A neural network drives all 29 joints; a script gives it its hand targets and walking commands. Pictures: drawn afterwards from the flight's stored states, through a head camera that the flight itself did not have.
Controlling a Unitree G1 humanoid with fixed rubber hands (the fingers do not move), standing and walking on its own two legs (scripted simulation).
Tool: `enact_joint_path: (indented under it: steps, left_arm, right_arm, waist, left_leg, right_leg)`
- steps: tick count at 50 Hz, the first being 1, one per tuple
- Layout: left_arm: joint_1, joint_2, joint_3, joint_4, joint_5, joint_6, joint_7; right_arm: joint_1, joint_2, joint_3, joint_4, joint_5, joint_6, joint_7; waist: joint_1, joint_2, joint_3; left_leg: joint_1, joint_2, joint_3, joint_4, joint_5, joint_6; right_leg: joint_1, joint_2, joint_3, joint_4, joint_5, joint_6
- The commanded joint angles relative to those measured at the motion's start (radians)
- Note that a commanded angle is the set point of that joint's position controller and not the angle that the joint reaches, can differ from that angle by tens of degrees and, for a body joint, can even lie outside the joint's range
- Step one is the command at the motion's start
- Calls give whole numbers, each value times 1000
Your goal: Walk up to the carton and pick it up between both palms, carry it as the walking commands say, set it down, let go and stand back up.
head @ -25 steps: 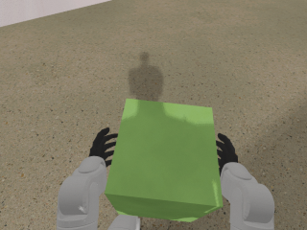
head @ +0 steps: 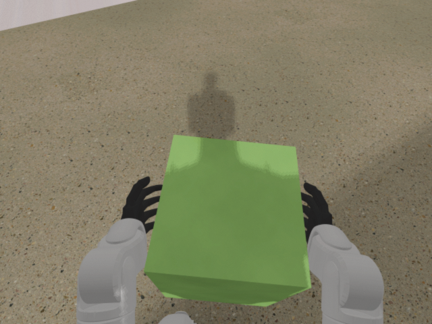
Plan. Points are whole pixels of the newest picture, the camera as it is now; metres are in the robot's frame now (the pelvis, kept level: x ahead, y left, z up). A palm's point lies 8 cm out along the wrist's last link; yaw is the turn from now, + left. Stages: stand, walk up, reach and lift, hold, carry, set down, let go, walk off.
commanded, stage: carry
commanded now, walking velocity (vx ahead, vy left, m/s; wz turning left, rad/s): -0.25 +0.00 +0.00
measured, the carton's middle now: (224, 229) +0.27 +0.01 +0.03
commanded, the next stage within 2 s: none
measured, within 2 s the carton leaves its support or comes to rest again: neither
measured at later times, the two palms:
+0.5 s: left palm out of the picture +0.05 +0.14 +0.09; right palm out of the picture +0.07 -0.15 +0.09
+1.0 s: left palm out of the picture -0.13 +0.13 +0.09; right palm out of the picture -0.11 -0.16 +0.09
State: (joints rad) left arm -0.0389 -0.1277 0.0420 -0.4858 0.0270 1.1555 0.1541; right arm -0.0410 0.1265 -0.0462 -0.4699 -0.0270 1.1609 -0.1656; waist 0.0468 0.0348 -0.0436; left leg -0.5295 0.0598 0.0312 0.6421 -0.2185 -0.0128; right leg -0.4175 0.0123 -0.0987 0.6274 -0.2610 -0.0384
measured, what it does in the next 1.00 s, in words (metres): walks backwards: left foot, then right foot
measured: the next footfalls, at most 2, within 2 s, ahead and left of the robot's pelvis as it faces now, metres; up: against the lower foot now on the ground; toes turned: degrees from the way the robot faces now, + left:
left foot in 0.22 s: -0.06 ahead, +0.11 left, +0.00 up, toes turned +5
right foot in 0.50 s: -0.12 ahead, -0.12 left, +0.00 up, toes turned -4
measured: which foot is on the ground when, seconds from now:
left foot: up 0.00-0.20, down 0.22-0.52, up 0.54-0.74, down 0.76-1.00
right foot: down 0.00-0.26, up 0.28-0.48, down 0.50-0.80, up 0.82-1.00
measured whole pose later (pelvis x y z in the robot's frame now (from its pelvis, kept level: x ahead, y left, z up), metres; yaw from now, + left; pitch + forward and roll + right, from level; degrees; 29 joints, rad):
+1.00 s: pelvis -0.37 -0.03 +0.00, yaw +2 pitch +3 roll +0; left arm -0.02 -0.13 0.04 -0.51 0.03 1.17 0.15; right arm -0.03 0.13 -0.04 -0.48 -0.02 1.17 -0.17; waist 0.02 0.00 -0.05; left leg -0.47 0.03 0.05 0.58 -0.17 0.01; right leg -0.46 -0.01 -0.08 0.78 -0.40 0.03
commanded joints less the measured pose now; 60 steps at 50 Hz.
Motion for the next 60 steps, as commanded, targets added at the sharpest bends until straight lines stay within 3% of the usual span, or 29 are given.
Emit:
enact_joint_path:
  steps: [1, 4, 10, 11, 12, 13, 14, 17, 20, 22, 24, 25, 26, 27, 29, 31, 37, 38, 39, 40, 41, 44, 47, 50, 52, 53, 54, 56, 60]
  left_arm:
    - [-435, -886, -650, -139, -325, -16, -155]
    - [-433, -899, -611, -140, -291, -27, -152]
    - [-406, -882, -590, -141, -256, -39, -131]
    - [-394, -873, -595, -137, -252, -37, -127]
    - [-383, -867, -603, -135, -248, -35, -126]
    - [-404, -865, -637, -161, -253, -32, -132]
    - [-445, -884, -645, -171, -251, -33, -130]
    - [-486, -902, -669, -188, -283, -31, -137]
    - [-485, -896, -678, -199, -312, -30, -137]
    - [-473, -884, -675, -187, -319, -24, -133]
    - [-420, -877, -665, -153, -318, -13, -137]
    - [-416, -870, -658, -139, -320, -8, -142]
    - [-457, -855, -645, -117, -319, -14, -145]
    - [-427, -878, -641, -115, -316, -11, -151]
    - [-445, -894, -632, -140, -311, -15, -154]
    - [-444, -903, -604, -138, -288, -25, -151]
    - [-405, -882, -588, -140, -256, -37, -130]
    - [-395, -875, -594, -138, -252, -35, -126]
    - [-379, -867, -602, -135, -247, -33, -125]
    - [-407, -867, -639, -166, -255, -31, -132]
    - [-444, -885, -646, -174, -253, -32, -130]
    - [-482, -897, -672, -192, -286, -30, -138]
    - [-487, -890, -680, -201, -315, -28, -137]
    - [-442, -880, -673, -169, -321, -18, -135]
    - [-416, -869, -658, -141, -322, -10, -145]
    - [-455, -856, -638, -113, -316, -17, -146]
    - [-446, -879, -643, -130, -322, -14, -152]
    - [-444, -897, -629, -144, -311, -17, -155]
    - [-497, -884, -586, -147, -277, -37, -143]
  right_arm:
    - [-432, 861, 639, -194, 278, -21, 133]
    - [-490, 902, 694, -200, 323, -21, 148]
    - [-495, 909, 711, -197, 356, -19, 158]
    - [-475, 903, 703, -183, 354, -16, 159]
    - [-466, 899, 696, -174, 351, -18, 163]
    - [-439, 892, 679, -163, 338, -27, 168]
    - [-468, 907, 682, -179, 344, -28, 175]
    - [-476, 907, 669, -191, 333, -29, 171]
    - [-468, 885, 654, -201, 313, -33, 159]
    - [-431, 861, 636, -184, 294, -30, 149]
    - [-363, 847, 622, -151, 268, -21, 138]
    - [-345, 844, 615, -134, 260, -19, 133]
    - [-377, 845, 624, -138, 260, -17, 130]
    - [-417, 844, 632, -179, 272, -15, 132]
    - [-468, 893, 663, -187, 303, -16, 137]
    - [-503, 909, 698, -190, 328, -17, 148]
    - [-488, 908, 709, -191, 355, -17, 154]
    - [-473, 906, 703, -179, 354, -15, 156]
    - [-462, 897, 696, -171, 350, -16, 159]
    - [-437, 892, 679, -164, 337, -28, 164]
    - [-466, 905, 682, -181, 344, -29, 171]
    - [-463, 903, 669, -188, 329, -29, 166]
    - [-464, 878, 653, -199, 309, -34, 154]
    - [-391, 851, 628, -164, 278, -26, 139]
    - [-343, 849, 617, -134, 260, -21, 131]
    - [-405, 843, 635, -159, 267, -19, 130]
    - [-433, 848, 637, -188, 277, -18, 130]
    - [-472, 898, 672, -195, 308, -18, 136]
    - [-587, 900, 717, -211, 352, -25, 150]
  waist:
    - [-37, -292, -317]
    - [-40, -193, -294]
    - [-42, -251, -361]
    - [-45, -199, -367]
    - [-44, -74, -351]
    - [-57, 200, -294]
    - [-62, 258, -248]
    - [-54, 100, -253]
    - [-45, 143, -318]
    - [-52, 191, -340]
    - [-40, 135, -331]
    - [-42, 54, -337]
    - [-49, -200, -323]
    - [-39, -341, -310]
    - [-40, -195, -290]
    - [-42, -192, -280]
    - [-43, -247, -365]
    - [-45, -193, -368]
    - [-44, -68, -354]
    - [-53, 206, -300]
    - [-58, 251, -256]
    - [-55, 105, -262]
    - [-46, 152, -325]
    - [-41, 166, -347]
    - [-42, 16, -347]
    - [-50, -269, -312]
    - [-41, -331, -314]
    - [-40, -182, -293]
    - [-43, -218, -293]
  left_leg:
    - [33, -48, 22, 364, -342, -13]
    - [-3, -23, -34, 511, -256, 1]
    - [217, -66, 60, -103, -199, 21]
    - [301, -54, 65, -275, -139, 31]
    - [376, 32, -70, -330, -133, 67]
    - [296, 219, -329, -369, -204, 164]
    - [227, 321, -365, -405, -134, 218]
    - [182, 278, -213, -309, 160, 205]
    - [304, 208, -137, -225, 351, 152]
    - [345, 220, -181, -224, 313, 145]
    - [324, 198, -171, -184, 240, 108]
    - [252, 162, -140, -107, 177, 68]
    - [68, 45, -42, 3, 8, -1]
    - [26, -35, 50, 239, -315, -17]
    - [7, -41, -36, 506, -301, -4]
    - [1, -23, -36, 514, -240, -3]
    - [221, -66, 60, -124, -187, 20]
    - [306, -50, 58, -293, -124, 31]
    - [384, 42, -85, -334, -121, 68]
    - [306, 216, -320, -354, -155, 158]
    - [241, 307, -346, -389, -97, 207]
    - [215, 280, -213, -287, 257, 210]
    - [326, 212, -145, -214, 409, 154]
    - [353, 210, -180, -196, 304, 126]
    - [232, 145, -132, -75, 170, 57]
    - [50, 13, -8, 34, -96, -1]
    - [41, -41, 39, 275, -330, -14]
    - [21, -43, -35, 512, -285, -3]
    - [58, -28, 4, 331, -248, -5]
  right_leg:
    - [113, -403, 414, -280, 401, -136]
    - [103, -339, 319, -301, 215, -122]
    - [203, -267, 237, -321, 74, -42]
    - [188, -231, 195, -280, 77, 2]
    - [69, -183, 158, -221, 19, 61]
    - [-45, -85, 52, -29, -73, 102]
    - [-100, -31, -5, 225, -189, 101]
    - [-135, -37, 81, 538, -186, 69]
    - [-78, -37, 24, 282, -185, 64]
    - [-23, -18, -2, 99, -170, 61]
    - [68, -18, -1, -177, -14, 58]
    - [155, -93, 106, -247, 30, 47]
    - [220, -278, 342, -245, 237, -26]
    - [134, -398, 416, -284, 326, -109]
    - [68, -385, 399, -310, 236, -137]
    - [80, -327, 310, -316, 130, -108]
    - [213, -267, 242, -311, 107, -38]
    - [193, -228, 196, -268, 121, 10]
    - [69, -181, 162, -210, 60, 67]
    - [-36, -85, 51, -33, -36, 104]
    - [-87, -37, -2, 200, -157, 104]
    - [-135, -41, 78, 506, -202, 72]
    - [-77, -37, 26, 257, -196, 67]
    - [35, -12, -12, -85, -67, 59]
    - [179, -132, 159, -251, 58, 44]
    - [200, -322, 382, -257, 271, -39]
    - [122, -403, 416, -287, 348, -109]
    - [61, -372, 380, -317, 180, -123]
    - [117, -284, 263, -343, 12, -70]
